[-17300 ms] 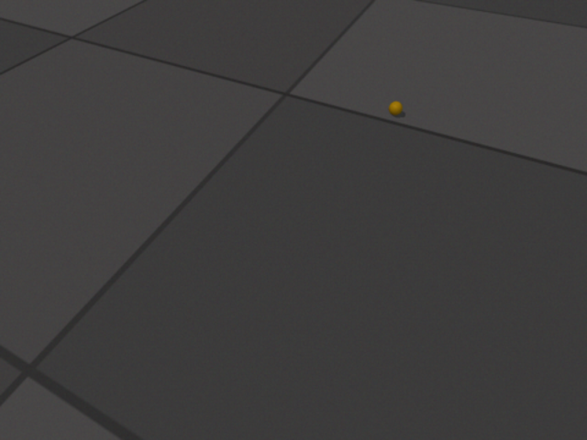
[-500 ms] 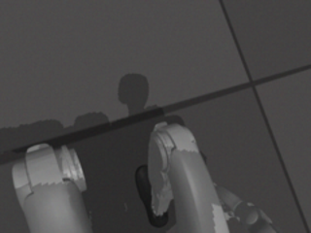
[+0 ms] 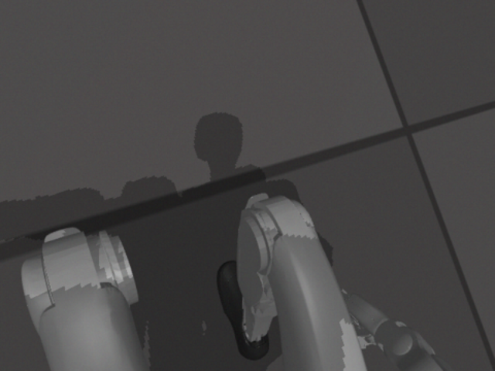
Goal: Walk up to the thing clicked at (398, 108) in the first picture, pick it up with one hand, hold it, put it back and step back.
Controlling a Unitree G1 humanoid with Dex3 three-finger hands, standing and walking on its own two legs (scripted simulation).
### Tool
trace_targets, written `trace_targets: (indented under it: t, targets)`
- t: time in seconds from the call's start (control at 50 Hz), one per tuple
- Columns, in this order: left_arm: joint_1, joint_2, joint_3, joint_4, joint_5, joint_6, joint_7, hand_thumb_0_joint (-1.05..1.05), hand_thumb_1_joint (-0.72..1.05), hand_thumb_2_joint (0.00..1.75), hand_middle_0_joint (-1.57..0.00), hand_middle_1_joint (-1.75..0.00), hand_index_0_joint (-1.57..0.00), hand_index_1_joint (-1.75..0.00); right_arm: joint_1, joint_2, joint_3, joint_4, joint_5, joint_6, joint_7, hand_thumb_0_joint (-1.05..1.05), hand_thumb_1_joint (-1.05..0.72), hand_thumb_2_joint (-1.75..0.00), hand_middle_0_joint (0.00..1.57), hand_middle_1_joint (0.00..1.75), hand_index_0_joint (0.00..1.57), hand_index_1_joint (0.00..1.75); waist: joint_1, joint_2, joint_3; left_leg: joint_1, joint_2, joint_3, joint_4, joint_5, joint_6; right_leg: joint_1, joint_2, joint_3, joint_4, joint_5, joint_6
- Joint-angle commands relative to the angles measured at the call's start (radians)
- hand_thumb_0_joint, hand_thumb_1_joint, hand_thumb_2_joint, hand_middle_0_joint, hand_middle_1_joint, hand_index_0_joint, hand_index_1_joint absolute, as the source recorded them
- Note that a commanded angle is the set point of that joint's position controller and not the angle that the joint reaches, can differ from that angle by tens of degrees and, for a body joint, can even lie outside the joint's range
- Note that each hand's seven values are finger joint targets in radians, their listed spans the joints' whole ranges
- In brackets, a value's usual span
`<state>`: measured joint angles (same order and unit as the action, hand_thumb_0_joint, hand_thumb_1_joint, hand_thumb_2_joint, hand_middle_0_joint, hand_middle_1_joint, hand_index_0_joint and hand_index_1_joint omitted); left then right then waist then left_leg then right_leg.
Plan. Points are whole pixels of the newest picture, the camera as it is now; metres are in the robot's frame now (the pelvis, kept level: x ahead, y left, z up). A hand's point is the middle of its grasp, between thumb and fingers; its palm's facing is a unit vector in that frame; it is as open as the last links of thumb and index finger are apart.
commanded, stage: close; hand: left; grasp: from above
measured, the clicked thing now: out of the picture +0.36 +0.43 -0.24
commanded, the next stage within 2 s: none
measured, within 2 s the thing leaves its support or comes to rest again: neither
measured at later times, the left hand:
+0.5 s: hand out of the picture +0.34 +0.41 -0.22, palm faces -0.41 -0.20 -0.89, open 8.9 cm
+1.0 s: hand out of the picture +0.35 +0.41 -0.22, palm faces -0.41 -0.20 -0.89, open 8.6 cm
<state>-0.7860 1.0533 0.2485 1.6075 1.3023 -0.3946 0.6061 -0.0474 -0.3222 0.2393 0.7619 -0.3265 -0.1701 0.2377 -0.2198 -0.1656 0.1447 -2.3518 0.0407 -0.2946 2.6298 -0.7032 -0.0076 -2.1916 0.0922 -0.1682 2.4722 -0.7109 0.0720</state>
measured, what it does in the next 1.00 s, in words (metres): stands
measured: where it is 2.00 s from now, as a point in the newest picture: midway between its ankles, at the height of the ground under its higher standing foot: (186, 349)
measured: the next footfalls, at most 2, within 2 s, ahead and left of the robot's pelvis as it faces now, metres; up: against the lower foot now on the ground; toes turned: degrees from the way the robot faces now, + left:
none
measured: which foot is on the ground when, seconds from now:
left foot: down 0.00-1.00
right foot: down 0.00-1.00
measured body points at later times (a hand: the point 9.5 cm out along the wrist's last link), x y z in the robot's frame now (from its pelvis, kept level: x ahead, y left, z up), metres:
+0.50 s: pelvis +0.00 +0.00 +0.00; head +0.22 +0.15 +0.36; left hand +0.36 +0.42 -0.17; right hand +0.13 -0.26 -0.07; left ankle +0.07 +0.13 -0.25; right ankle +0.11 -0.12 -0.25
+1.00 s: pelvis +0.00 +0.00 +0.00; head +0.22 +0.16 +0.36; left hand +0.36 +0.42 -0.17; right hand +0.13 -0.26 -0.07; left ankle +0.07 +0.13 -0.25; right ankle +0.11 -0.12 -0.25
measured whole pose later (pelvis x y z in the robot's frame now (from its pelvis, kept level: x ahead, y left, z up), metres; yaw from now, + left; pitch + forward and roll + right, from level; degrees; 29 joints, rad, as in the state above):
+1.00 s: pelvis +0.00 +0.00 +0.00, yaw +0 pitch +23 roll -14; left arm -0.80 1.04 0.22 1.63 1.30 -0.39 0.61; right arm -0.03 -0.32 0.24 0.77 -0.33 -0.18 0.24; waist -0.22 -0.16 0.13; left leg -2.36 0.04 -0.29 2.62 -0.70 0.00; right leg -2.19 0.09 -0.16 2.47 -0.71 0.07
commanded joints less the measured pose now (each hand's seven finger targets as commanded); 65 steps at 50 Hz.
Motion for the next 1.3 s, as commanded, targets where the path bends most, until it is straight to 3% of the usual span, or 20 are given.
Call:
trace_targets:
  t: [0.0, 0.06, 0.16, 0.18, 0.22, 0.24, 0.26, 0.28, 0.32, 0.36, 0.44, 0.48, 0.66, 0.74, 0.76, 0.94, 0.98, 1.08, 1.2, 1.28]
  targets:
    - [-0.184, 0.3, 0.011, -0.104, -0.027, 0.007, 0.025, 0.0, 0.17, 0.57, -0.43, -0.87, -0.52, -0.77, 0.125, -0.323, -0.092, -0.005, 0.013, -0.004, -0.012, 0.0, -0.88, -0.89, 0.2, 0.3, 0.2, 0.3, -0.015, 0.473, -0.614, 0.468, 0.02, 0.133, -0.273, 0.177, 0.013, 0.223, 0.025, -0.107, -0.213, 0.22, -0.085]
    - [-0.15, 0.309, 0.024, -0.085, -0.021, 0.004, 0.022, 0.0, 0.23, 0.62, -0.48, -0.88, -0.56, -0.79, 0.122, -0.326, -0.091, -0.019, 0.013, -0.005, -0.015, 0.0, -0.88, -0.89, 0.2, 0.3, 0.2, 0.3, -0.002, 0.493, -0.611, 0.482, 0.021, 0.133, -0.288, 0.181, 0.009, 0.228, 0.024, -0.106, -0.209, 0.219, -0.088]
    - [-0.189, 0.288, 0.007, -0.111, -0.034, -0.001, 0.017, 0.0, 0.28, 0.59, -0.53, -0.85, -0.61, -0.76, 0.116, -0.318, -0.092, -0.009, 0.013, -0.002, -0.018, 0.0, -0.88, -0.89, 0.2, 0.3, 0.2, 0.3, -0.006, 0.501, -0.613, 0.483, 0.018, 0.128, -0.299, 0.152, 0.006, 0.202, 0.025, -0.118, -0.208, 0.191, -0.091]
    - [-0.2, 0.294, -0.001, -0.094, -0.029, -0.004, 0.01, 0.0, 0.3, 0.59, -0.53, -0.85, -0.63, -0.76, 0.12, -0.32, -0.091, -0.015, 0.014, -0.008, -0.016, 0.0, -0.88, -0.89, 0.2, 0.3, 0.2, 0.3, -0.022, 0.511, -0.592, 0.483, 0.019, 0.129, -0.29, 0.147, 0.005, 0.189, 0.02, -0.116, -0.196, 0.194, -0.089]
    - [-0.178, 0.319, 0.016, -0.099, -0.012, -0.003, 0.009, 0.0, 0.33, 0.59, -0.56, -0.84, -0.65, -0.75, 0.128, -0.332, -0.093, -0.026, 0.011, -0.007, -0.015, 0.0, -0.88, -0.89, 0.2, 0.3, 0.2, 0.3, -0.018, 0.509, -0.61, 0.503, 0.018, 0.127, -0.289, 0.179, 0.005, 0.21, 0.02, -0.118, -0.193, 0.219, -0.086]
    - [-0.165, 0.309, 0.026, -0.119, -0.023, -0.005, 0.012, 0.0, 0.34, 0.58, -0.57, -0.82, -0.66, -0.73, 0.133, -0.327, -0.096, -0.008, 0.014, -0.001, -0.017, 0.0, -0.88, -0.89, 0.2, 0.3, 0.2, 0.3, 0.002, 0.519, -0.636, 0.516, 0.016, 0.127, -0.297, 0.206, 0.002, 0.219, 0.021, -0.119, -0.194, 0.235, -0.087]
    - [-0.117, 0.31, 0.031, -0.035, -0.01, 0.0, 0.012, 0.0, 0.32, 0.59, -0.56, -0.82, -0.65, -0.73, 0.124, -0.326, -0.092, -0.019, 0.013, -0.002, -0.015, 0.0, -0.88, -0.89, 0.2, 0.3, 0.2, 0.3, -0.008, 0.51, -0.615, 0.516, 0.02, 0.125, -0.291, 0.211, 0.002, 0.213, 0.02, -0.12, -0.184, 0.24, -0.088]
    - [-0.15, 0.287, 0.01, -0.079, -0.016, -0.007, 0.009, 0.0, 0.33, 0.61, -0.58, -0.82, -0.65, -0.74, 0.13, -0.326, -0.092, -0.019, 0.007, -0.004, -0.013, 0.0, -0.88, -0.89, 0.2, 0.3, 0.2, 0.3, -0.02, 0.502, -0.608, 0.514, 0.019, 0.129, -0.281, 0.218, 0.005, 0.218, 0.021, -0.118, -0.19, 0.249, -0.082]
    - [-0.173, 0.288, 0.021, -0.116, -0.023, -0.016, 0.015, 0.0, 0.34, 0.57, -0.57, -0.82, -0.66, -0.73, 0.129, -0.32, -0.092, -0.002, 0.01, 0.003, -0.014, 0.0, -0.88, -0.89, 0.2, 0.3, 0.2, 0.3, -0.007, 0.526, -0.623, 0.521, 0.016, 0.124, -0.301, 0.217, 0.002, 0.213, 0.021, -0.123, -0.192, 0.245, -0.089]
    - [-0.182, 0.29, 0.007, -0.1, -0.021, -0.017, 0.012, 0.0, 0.34, 0.57, -0.57, -0.82, -0.66, -0.73, 0.13, -0.321, -0.09, -0.011, 0.005, -0.002, -0.012, 0.0, -0.88, -0.89, 0.2, 0.3, 0.2, 0.3, -0.024, 0.508, -0.599, 0.503, 0.019, 0.13, -0.283, 0.187, 0.005, 0.208, 0.017, -0.12, -0.195, 0.229, -0.085]
    - [-0.147, 0.281, 0.016, -0.081, -0.023, -0.018, 0.025, 0.0, 0.38, 0.59, -0.62, -0.8, -0.7, -0.72, 0.117, -0.321, -0.094, -0.011, 0.007, -0.001, -0.016, 0.0, -0.88, -0.89, 0.2, 0.3, 0.2, 0.3, -0.012, 0.467, -0.604, 0.46, 0.018, 0.133, -0.278, 0.165, 0.01, 0.229, 0.023, -0.109, -0.215, 0.208, -0.085]
    - [-0.179, 0.264, -0.01, -0.101, -0.017, -0.014, 0.025, 0.0, 0.39, 0.58, -0.62, -0.8, -0.71, -0.72, 0.135, -0.313, -0.092, 0.003, 0.002, -0.002, -0.014, 0.0, -0.88, -0.89, 0.2, 0.3, 0.2, 0.3, -0.024, 0.471, -0.603, 0.472, 0.016, 0.137, -0.276, 0.168, 0.01, 0.22, 0.023, -0.107, -0.215, 0.211, -0.085]
    - [-0.191, 0.281, -0.002, -0.089, -0.014, 0.001, 0.039, 0.0, 0.43, 0.56, -0.65, -0.79, -0.74, -0.7, 0.13, -0.318, -0.091, 0.004, 0.001, -0.01, -0.015, 0.0, -0.88, -0.89, 0.2, 0.3, 0.2, 0.3, -0.021, 0.514, -0.607, 0.491, 0.015, 0.135, -0.292, 0.162, 0.005, 0.205, 0.023, -0.114, -0.202, 0.204, -0.089]
    - [-0.2, 0.28, -0.006, -0.093, -0.022, 0.006, 0.036, 0.0, 0.43, 0.56, -0.67, -0.76, -0.74, -0.68, 0.129, -0.323, -0.087, 0.001, 0.004, -0.012, -0.017, 0.0, -0.88, -0.89, 0.2, 0.3, 0.2, 0.3, -0.025, 0.484, -0.603, 0.469, 0.014, 0.134, -0.283, 0.167, 0.01, 0.208, 0.021, -0.113, -0.212, 0.214, -0.085]
    - [-0.18, 0.278, -0.004, -0.088, -0.017, 0.009, 0.034, 0.0, 0.42, 0.57, -0.66, -0.76, -0.74, -0.68, 0.128, -0.319, -0.092, 0.002, 0.009, -0.011, -0.018, 0.0, -0.88, -0.89, 0.2, 0.3, 0.2, 0.3, -0.009, 0.498, -0.61, 0.48, 0.014, 0.138, -0.289, 0.164, 0.008, 0.209, 0.022, -0.106, -0.212, 0.208, -0.089]
    - [-0.193, 0.262, -0.016, -0.068, -0.018, 0.001, 0.029, 0.0, 0.44, 0.57, -0.67, -0.77, -0.75, -0.69, 0.132, -0.32, -0.094, 0.002, 0.005, -0.013, -0.012, 0.0, -0.88, -0.89, 0.2, 0.3, 0.2, 0.3, -0.028, 0.5, -0.594, 0.484, 0.014, 0.129, -0.288, 0.164, 0.006, 0.187, 0.017, -0.12, -0.195, 0.215, -0.085]
    - [-0.181, 0.268, -0.004, -0.08, -0.012, 0.001, 0.029, 0.0, 0.41, 0.58, -0.66, -0.76, -0.73, -0.68, 0.128, -0.32, -0.098, -0.001, 0.008, -0.014, -0.012, 0.0, -0.88, -0.89, 0.2, 0.3, 0.2, 0.3, -0.014, 0.509, -0.619, 0.504, 0.015, 0.126, -0.297, 0.173, 0.003, 0.2, 0.019, -0.119, -0.196, 0.216, -0.088]
    - [-0.193, 0.253, -0.019, -0.074, -0.014, 0.001, 0.03, 0.0, 0.41, 0.54, -0.66, -0.74, -0.73, -0.66, 0.14, -0.317, -0.093, 0.003, 0.006, -0.016, -0.007, 0.0, -0.88, -0.89, 0.2, 0.3, 0.2, 0.3, -0.032, 0.51, -0.591, 0.484, 0.011, 0.133, -0.292, 0.17, 0.007, 0.196, 0.018, -0.117, -0.203, 0.219, -0.084]
    - [-0.171, 0.269, -0.009, -0.059, -0.012, 0.003, 0.024, 0.0, 0.38, 0.55, -0.64, -0.74, -0.71, -0.66, 0.133, -0.324, -0.097, -0.013, 0.009, -0.025, -0.006, 0.0, -0.88, -0.89, 0.2, 0.3, 0.2, 0.3, -0.028, 0.481, -0.604, 0.485, 0.014, 0.135, -0.284, 0.161, 0.009, 0.218, 0.019, -0.107, -0.209, 0.207, -0.085]
    - [-0.185, 0.282, 0.019, -0.112, -0.034, -0.003, 0.034, 0.0, 0.35, 0.56, -0.63, -0.72, -0.69, -0.65, 0.152, -0.319, -0.097, 0.005, 0.008, -0.016, -0.012, 0.0, -0.88, -0.89, 0.2, 0.3, 0.2, 0.3, -0.012, 0.486, -0.646, 0.484, 0.012, 0.14, -0.284, 0.197, 0.012, 0.245, 0.019, -0.105, -0.224, 0.243, -0.082]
